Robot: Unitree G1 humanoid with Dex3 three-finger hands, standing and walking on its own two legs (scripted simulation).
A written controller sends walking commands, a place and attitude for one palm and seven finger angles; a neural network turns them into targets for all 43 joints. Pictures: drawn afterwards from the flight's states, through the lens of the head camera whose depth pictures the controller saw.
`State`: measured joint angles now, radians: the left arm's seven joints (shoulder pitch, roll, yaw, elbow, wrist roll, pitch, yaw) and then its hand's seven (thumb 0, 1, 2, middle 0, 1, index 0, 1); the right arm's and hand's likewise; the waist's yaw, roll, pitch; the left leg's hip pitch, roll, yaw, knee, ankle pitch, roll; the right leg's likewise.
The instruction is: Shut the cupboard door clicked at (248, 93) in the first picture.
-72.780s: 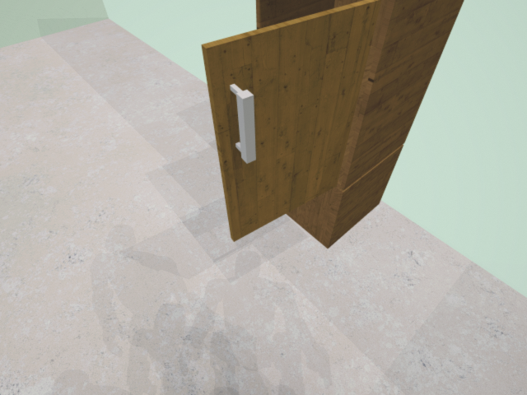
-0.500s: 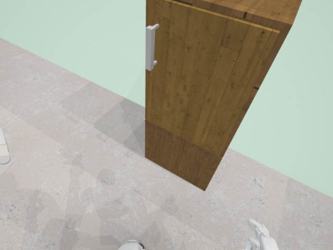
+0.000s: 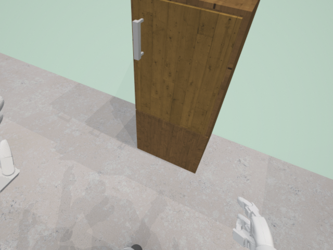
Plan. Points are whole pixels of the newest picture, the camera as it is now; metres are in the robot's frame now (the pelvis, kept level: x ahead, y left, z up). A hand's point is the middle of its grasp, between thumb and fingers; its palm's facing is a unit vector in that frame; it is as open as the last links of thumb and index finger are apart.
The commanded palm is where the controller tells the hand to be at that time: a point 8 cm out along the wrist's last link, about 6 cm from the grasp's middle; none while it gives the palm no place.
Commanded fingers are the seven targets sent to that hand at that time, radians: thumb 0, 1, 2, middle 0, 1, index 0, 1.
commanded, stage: stop stepping back and stand still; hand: left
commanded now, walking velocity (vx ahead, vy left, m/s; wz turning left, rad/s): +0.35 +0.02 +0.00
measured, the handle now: (139, 39) +0.89 +0.15 +0.10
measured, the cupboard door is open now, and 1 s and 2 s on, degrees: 0 0 0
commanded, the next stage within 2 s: let the arm hang, fingers relaxed in 1.88 s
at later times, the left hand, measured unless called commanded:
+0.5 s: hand out of the picture +0.15 +0.28 +0.20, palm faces +0.39 -0.79 -0.48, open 7.4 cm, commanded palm +0.09 +0.33 +0.19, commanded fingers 0.00 0.90 0.90 -0.20 -0.30 -0.20 -0.30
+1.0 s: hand out of the picture +0.20 +0.29 +0.19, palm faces +0.43 -0.77 -0.47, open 7.4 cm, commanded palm +0.14 +0.32 +0.19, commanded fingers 0.00 0.90 0.90 -0.20 -0.30 -0.20 -0.30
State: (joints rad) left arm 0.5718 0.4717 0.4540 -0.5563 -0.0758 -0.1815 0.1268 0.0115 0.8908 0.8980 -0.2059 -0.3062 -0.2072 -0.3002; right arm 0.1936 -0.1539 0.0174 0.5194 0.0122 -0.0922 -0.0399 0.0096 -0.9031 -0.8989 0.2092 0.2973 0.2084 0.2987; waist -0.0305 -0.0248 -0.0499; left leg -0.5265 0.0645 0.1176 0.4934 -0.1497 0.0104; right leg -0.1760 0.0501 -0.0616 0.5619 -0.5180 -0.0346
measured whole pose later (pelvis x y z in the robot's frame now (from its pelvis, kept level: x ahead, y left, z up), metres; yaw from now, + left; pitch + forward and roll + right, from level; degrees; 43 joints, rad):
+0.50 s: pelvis -0.05 +0.03 +0.01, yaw -1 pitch -1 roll -1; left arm 0.60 0.47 0.45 -0.55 -0.03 -0.21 0.17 0.01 0.89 0.90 -0.21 -0.31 -0.21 -0.30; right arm 0.31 -0.14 0.04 0.66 -0.01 -0.12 -0.06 0.01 -0.90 -0.90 0.21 0.30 0.21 0.30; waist -0.06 -0.03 -0.04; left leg -0.24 0.06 0.11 0.51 -0.27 0.01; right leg -0.34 0.02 -0.10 0.70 -0.36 0.00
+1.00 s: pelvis -0.01 +0.03 +0.01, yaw -2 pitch +1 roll -1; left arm 0.53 0.44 0.44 -0.49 -0.04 -0.21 0.18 0.01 0.89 0.90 -0.21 -0.31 -0.21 -0.30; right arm 0.21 -0.22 0.00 0.59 0.02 -0.07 -0.08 0.01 -0.91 -0.90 0.20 0.30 0.20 0.30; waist -0.01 -0.01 -0.01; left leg -0.26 0.05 0.05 0.54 -0.29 -0.01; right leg -0.20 0.02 -0.11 0.49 -0.30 -0.04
